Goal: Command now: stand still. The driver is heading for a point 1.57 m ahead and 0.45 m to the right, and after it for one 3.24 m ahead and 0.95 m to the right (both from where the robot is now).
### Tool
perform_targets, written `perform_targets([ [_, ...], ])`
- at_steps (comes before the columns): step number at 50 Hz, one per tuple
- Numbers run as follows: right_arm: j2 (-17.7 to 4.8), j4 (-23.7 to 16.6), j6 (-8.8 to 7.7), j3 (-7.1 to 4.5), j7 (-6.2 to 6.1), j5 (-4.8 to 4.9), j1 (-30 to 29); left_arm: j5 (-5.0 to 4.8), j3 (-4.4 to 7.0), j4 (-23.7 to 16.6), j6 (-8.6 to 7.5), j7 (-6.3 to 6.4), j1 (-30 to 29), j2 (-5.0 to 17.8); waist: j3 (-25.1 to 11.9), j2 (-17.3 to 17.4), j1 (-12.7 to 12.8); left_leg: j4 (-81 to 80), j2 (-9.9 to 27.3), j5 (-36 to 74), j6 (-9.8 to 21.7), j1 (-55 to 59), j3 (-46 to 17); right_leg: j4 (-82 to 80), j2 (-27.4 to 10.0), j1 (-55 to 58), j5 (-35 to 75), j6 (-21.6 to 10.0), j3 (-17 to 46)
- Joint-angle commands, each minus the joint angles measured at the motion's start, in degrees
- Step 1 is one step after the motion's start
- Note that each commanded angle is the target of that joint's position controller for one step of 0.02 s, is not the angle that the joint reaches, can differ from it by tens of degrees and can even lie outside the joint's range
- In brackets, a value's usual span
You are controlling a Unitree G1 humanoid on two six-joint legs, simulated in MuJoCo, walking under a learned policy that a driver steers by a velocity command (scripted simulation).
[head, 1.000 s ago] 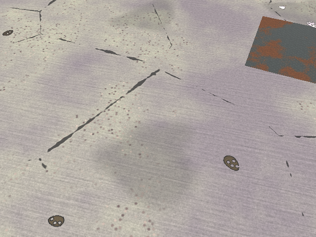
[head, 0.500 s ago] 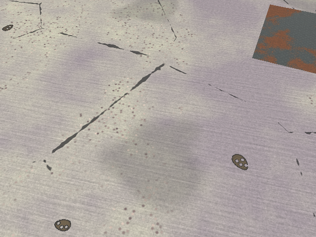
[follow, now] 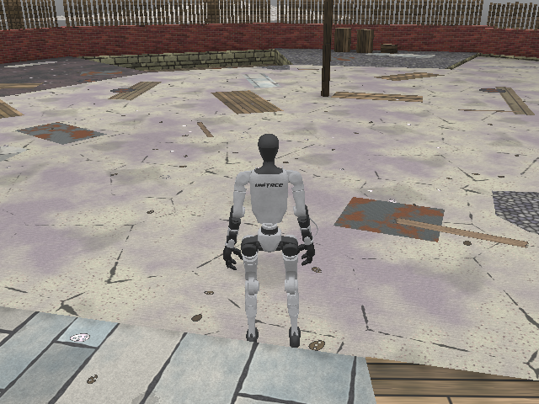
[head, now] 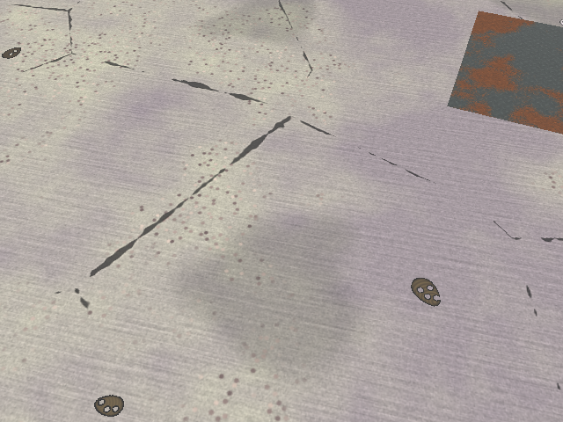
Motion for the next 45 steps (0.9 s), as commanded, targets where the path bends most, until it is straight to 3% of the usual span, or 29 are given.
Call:
perform_targets([
  [1,-5.0,-1.2,-0.35,-0.67,-0.13,-0.01,2.0,0.00,0.62,-0.5,-0.29,0.14,3.7,4.7,1.1,0.5,0.0,-6.0,2.2,12.1,0.7,-2.4,-1.7,-3.6,0.7,-0.3,7.5,-0.6,-1.3],
  [45,-4.4,-0.8,-0.57,0.63,-0.05,0.05,6.2,-0.18,-0.20,-0.1,-0.61,0.09,7.7,3.8,1.7,0.4,-0.1,-5.5,1.9,12.2,0.3,-3.1,-0.9,-2.7,1.1,-1.2,8.1,-0.7,-1.3],
])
